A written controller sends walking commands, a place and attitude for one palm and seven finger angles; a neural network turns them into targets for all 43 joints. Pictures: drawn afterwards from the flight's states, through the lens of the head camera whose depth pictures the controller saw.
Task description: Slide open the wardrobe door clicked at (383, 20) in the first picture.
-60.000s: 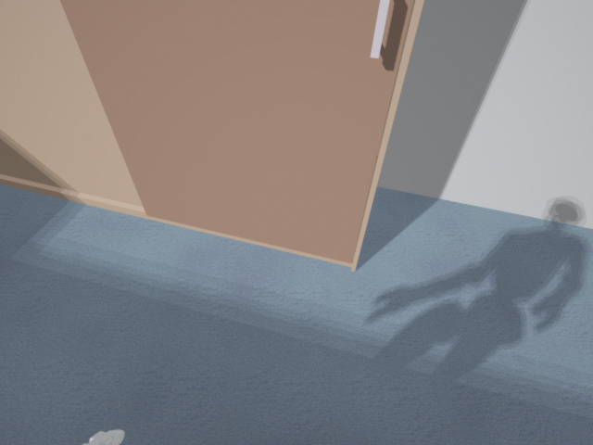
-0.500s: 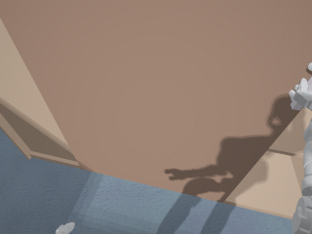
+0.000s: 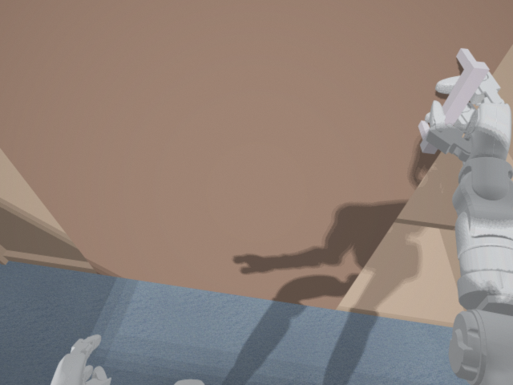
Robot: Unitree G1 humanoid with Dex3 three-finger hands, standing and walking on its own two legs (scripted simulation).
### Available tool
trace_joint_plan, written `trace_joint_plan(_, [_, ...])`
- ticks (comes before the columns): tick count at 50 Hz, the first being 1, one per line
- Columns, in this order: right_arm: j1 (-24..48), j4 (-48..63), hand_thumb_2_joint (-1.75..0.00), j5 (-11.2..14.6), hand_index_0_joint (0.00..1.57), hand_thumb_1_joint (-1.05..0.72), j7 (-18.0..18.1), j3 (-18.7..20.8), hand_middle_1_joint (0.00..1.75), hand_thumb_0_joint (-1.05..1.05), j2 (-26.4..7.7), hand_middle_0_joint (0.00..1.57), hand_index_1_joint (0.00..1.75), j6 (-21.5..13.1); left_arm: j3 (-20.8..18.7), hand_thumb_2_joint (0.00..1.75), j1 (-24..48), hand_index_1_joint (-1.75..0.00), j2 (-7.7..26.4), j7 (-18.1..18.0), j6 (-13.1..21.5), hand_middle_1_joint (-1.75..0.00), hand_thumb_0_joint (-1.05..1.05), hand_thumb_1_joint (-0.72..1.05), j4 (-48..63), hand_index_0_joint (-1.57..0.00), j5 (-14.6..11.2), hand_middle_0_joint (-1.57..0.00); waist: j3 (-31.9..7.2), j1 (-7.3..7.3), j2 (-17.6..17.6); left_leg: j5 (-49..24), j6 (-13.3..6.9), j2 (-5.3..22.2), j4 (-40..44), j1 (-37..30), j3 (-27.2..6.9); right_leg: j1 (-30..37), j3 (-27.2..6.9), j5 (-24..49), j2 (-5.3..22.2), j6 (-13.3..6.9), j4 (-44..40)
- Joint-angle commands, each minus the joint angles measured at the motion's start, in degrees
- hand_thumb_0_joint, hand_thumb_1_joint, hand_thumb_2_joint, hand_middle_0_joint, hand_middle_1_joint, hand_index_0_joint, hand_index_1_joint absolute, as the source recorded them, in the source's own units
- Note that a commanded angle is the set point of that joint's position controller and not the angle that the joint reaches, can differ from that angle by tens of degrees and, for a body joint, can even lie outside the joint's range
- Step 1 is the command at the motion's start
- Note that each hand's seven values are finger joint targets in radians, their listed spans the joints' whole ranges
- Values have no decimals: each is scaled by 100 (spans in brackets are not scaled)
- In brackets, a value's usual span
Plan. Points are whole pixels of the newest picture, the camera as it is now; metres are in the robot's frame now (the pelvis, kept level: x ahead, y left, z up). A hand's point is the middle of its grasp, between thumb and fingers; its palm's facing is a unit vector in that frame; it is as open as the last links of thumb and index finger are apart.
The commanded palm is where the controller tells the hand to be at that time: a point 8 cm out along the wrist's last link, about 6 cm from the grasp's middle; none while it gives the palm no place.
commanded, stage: stop walking and hold the door there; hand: right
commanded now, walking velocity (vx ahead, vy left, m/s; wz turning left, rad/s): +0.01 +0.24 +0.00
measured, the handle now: (446, 103) +0.49 -0.21 +0.22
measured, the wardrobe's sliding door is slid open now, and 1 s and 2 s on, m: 0.50 0.50 0.50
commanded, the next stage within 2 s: loosen the grip on the handle in 0.86 s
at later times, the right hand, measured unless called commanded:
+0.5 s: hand (436, 129) +0.44 -0.19 +0.21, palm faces +0.13 +0.98 -0.14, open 5.6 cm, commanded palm +0.42 -0.24 +0.18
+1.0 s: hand (437, 127) +0.44 -0.19 +0.21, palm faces +0.10 +0.98 -0.17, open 5.9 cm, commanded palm +0.41 -0.23 +0.20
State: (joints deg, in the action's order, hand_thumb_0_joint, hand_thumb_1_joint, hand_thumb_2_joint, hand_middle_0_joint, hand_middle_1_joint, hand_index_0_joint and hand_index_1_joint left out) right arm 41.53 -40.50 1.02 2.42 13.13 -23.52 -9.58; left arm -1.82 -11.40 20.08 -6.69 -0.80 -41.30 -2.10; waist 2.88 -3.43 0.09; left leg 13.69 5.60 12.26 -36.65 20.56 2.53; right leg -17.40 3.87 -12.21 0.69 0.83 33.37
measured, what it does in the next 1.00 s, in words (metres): steps on the spot: left foot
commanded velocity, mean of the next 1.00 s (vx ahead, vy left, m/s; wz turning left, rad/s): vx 0.01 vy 0.05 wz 0.00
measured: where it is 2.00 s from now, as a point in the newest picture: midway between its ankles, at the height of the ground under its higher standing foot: outside the picture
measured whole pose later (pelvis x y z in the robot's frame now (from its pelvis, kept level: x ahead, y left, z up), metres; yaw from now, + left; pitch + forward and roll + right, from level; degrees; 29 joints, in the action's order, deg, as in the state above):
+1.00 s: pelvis -0.03 -0.05 +0.01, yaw +5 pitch +0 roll +1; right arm 50.7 -52.9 0.3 0.5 12.6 -21.2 -7.9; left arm 1.5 -16.4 13.3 -4.6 2.3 -42.6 -1.5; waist 1.3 -1.7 -1.3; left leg 14.2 -1.0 -0.8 -28.2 14.2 2.7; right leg -17.2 6.3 -12.6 2.3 -1.6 29.5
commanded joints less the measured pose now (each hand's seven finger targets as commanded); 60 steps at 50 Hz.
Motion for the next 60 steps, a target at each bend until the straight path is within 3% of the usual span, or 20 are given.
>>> trace_joint_plan(1, [1808,1146,-90,48,45,-90,18,-171,140,0,-731,45,140,-414,-41,90,-94,-30,292,95,206,-30,0,90,837,-20,49,-20,-1554,277,-1248,1929,-312,-985,-1838,264,218,858,-1595,2663,1807,-971,-1359])
trace_joint_plan(5, [2438,1751,-90,148,45,-90,42,-429,140,0,-503,45,140,-374,-16,90,-150,-30,346,117,382,-30,0,90,775,-20,7,-20,-1898,231,-412,1023,-368,-1116,-788,187,129,1713,-1134,3475,1597,-854,-719])
trace_joint_plan(9, [2592,1745,-90,104,45,-90,35,-347,140,0,-673,45,140,-290,115,90,-64,-30,243,225,455,-30,0,90,803,-20,47,-20,-2089,268,-1206,540,-497,-1167,719,-528,40,1743,-1087,3165,1630,-670,-543])
trace_joint_plan(12, [2571,1673,-90,87,45,-90,49,-80,140,0,-1074,45,140,-247,147,90,-69,-30,192,219,423,-30,0,90,843,-20,41,-20,-2273,218,-137,-1615,-723,-509,1311,-1739,-584,838,-803,2417,1327,-370,-37])
trace_joint_plan(15, [2358,1337,-90,174,45,-90,118,180,140,0,-1285,45,140,-62,169,90,5,-30,97,152,464,-30,0,90,929,-20,-59,-20,-2297,332,1595,-4253,-1007,129,938,-2760,-834,-445,-320,-551,420,-26,718])
trace_joint_plan(16, [2316,1184,-90,189,45,-90,110,216,140,0,-1202,45,140,-54,206,90,98,-30,53,140,504,-30,0,90,936,-20,-48,-20,-2116,396,1432,-4350,-1001,209,950,-2746,-867,-657,-334,-1025,329,-55,817])
trace_joint_plan(21, [2455,854,-90,154,45,-90,102,396,140,0,-1453,45,140,-55,235,90,-49,-30,141,12,505,-30,0,90,681,-20,28,-20,-1864,383,304,-3287,-936,36,782,-2231,-561,50,-305,248,364,-71,-334])
trace_joint_plan(23, [2624,887,-90,173,45,-90,72,162,140,0,-1212,45,140,-88,175,90,-52,-30,236,29,482,-30,0,90,668,-20,4,-20,-2007,381,13,-2598,-579,-409,675,-1716,-274,866,-514,2325,758,-192,-499])
trace_joint_plan(25, [2673,932,-90,250,45,-90,-25,-290,140,0,-673,45,140,-136,170,90,-14,-30,266,57,449,-30,0,90,718,-20,8,-20,-1940,297,-560,-1064,-447,-803,683,-1219,-170,1113,-1006,2555,1153,-453,-658])
trace_joint_plan(26, [2616,810,-90,225,45,-90,10,-118,140,0,-806,45,140,-162,161,90,-24,-30,316,61,429,-30,0,90,704,-20,29,-20,-1822,322,-738,-549,-454,-924,637,-1189,-163,933,-1261,2516,1350,-574,-794])
trace_joint_plan(34, [2603,548,-90,195,45,-90,92,-13,140,0,-1052,45,140,-225,85,90,-203,-30,386,34,383,-30,0,90,740,-20,23,-20,-1993,313,-196,-830,-625,-537,1198,-1447,-493,616,-641,1394,922,-209,-600])
trace_joint_plan(47, [2477,-28,-90,241,45,-90,61,-225,140,0,-768,45,140,-204,136,90,-308,-30,339,-2,360,-30,0,90,616,-20,23,-20,-1816,301,225,-835,-556,-563,1271,-1171,-467,679,-595,1438,920,-237,-634])
trace_joint_plan(48, [6658,736,-90,-550,45,-90,-18,1638,140,0,-3810,45,140,-293,-395,90,-625,-30,441,203,697,-30,0,90,720,-20,100,-20,-1289,312,678,-1784,-484,-758,1606,-939,-909,641,-99,1173,586,-418,-392])
trace_joint_plan(49, [5718,-1209,-84,-487,45,-78,-313,588,140,0,-1845,45,140,214,-133,90,-537,-30,386,314,1095,-30,0,90,555,-20,233,-20,-2956,-454,1139,-3078,-834,-1325,706,-946,-179,539,-137,2203,-41,-447,-837])
trace_joint_plan(50, [4936,-677,-78,-97,45,-66,-360,729,140,0,-1706,45,140,231,-236,90,-953,-30,536,316,1190,-30,0,90,452,-20,112,-20,-3171,-90,426,-2673,-829,-1217,623,-881,47,1143,-182,2548,65,-262,-575])
trace_joint_plan(51, [3858,-1466,-73,-135,45,-54,-451,548,140,0,-795,45,140,309,-222,90,-1049,-30,385,323,1104,-30,0,90,278,-20,102,-20,-2767,-152,656,-2167,-777,-1255,702,-363,90,1148,-308,2436,90,-171,-465])
trace_joint_plan(52, [3975,-1263,-67,102,45,-42,-448,1071,140,0,-1330,45,140,95,-175,90,-878,-30,522,343,1072,-30,0,90,271,-20,155,-20,-2494,26,-69,-1627,-756,-1234,942,-165,-19,1250,-305,1884,108,-149,-547])
trace_joint_plan(54, [3714,-760,-55,97,45,-17,-349,950,140,0,-1388,45,140,-258,-111,90,-673,-30,397,403,1108,-30,0,90,483,-20,204,-20,-2290,119,-670,-960,-812,-1198,1066,-179,-153,1090,-207,1010,52,-194,-596])
trace_joint_plan(57, [3471,-705,-37,-318,45,19,-204,227,140,0,-999,45,140,-618,-112,90,-707,-30,390,526,1109,-30,0,90,673,-20,184,-20,-1688,-119,247,-186,-743,-1221,1087,270,-118,468,-235,129,112,-357,-599])
trace_joint_plan(60, [3624,-518,-20,-94,42,55,-237,241,137,0,-1101,42,137,-710,-130,90,-620,-30,468,478,1095,-30,0,90,790,-20,58,-20,-1688,-157,565,583,-695,-1156,1238,217,-258,259,-245,-715,83,-399,-682])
